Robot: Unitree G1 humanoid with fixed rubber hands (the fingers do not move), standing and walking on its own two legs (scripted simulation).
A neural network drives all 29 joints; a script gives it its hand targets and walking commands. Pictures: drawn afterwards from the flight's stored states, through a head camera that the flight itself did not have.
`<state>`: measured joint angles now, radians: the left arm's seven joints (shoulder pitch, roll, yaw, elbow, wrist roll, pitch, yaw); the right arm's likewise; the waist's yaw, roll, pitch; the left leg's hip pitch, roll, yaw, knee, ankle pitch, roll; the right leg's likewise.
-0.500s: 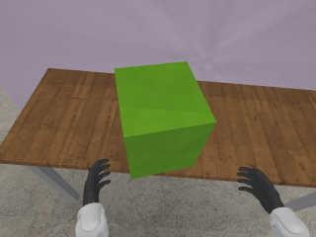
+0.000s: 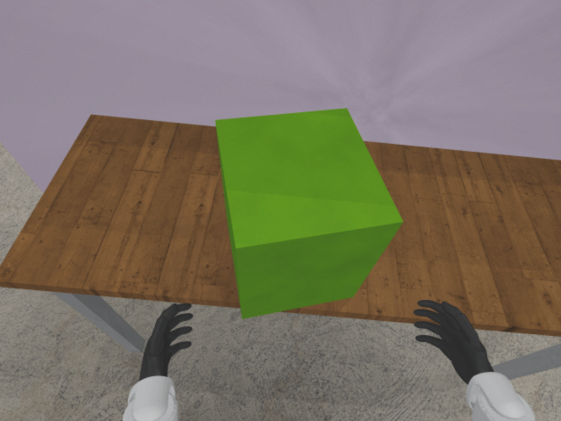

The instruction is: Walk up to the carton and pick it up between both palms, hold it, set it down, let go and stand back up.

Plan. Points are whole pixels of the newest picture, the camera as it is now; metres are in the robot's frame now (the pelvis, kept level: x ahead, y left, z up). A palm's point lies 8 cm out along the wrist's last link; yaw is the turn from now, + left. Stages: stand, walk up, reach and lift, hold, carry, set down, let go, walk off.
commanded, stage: set down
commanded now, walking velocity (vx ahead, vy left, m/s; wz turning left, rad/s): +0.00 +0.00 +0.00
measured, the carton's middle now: (291, 218) +0.40 +0.01 +0.01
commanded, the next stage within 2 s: let go in 0.58 s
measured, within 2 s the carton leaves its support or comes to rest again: neither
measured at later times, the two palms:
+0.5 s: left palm (148, 375) +0.17 +0.19 -0.06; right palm (454, 374) +0.21 -0.24 -0.05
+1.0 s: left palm (137, 377) +0.17 +0.21 -0.08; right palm (435, 387) +0.19 -0.22 -0.07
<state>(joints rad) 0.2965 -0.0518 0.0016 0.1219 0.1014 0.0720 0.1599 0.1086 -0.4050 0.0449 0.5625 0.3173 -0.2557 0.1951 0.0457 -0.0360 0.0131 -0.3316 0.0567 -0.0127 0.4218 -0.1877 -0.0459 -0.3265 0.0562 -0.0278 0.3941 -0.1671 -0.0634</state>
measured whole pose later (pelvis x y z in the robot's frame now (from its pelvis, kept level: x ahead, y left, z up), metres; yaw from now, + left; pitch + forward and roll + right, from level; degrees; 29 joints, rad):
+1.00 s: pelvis +0.01 +0.01 +0.00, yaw +0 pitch +5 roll +0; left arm 0.21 0.10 0.05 0.38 0.10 0.09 0.02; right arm 0.12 -0.24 0.05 0.70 0.19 -0.26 0.02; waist 0.03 -0.04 0.04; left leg -0.31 0.05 -0.01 0.43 -0.20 -0.04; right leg -0.30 0.05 -0.03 0.39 -0.18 -0.05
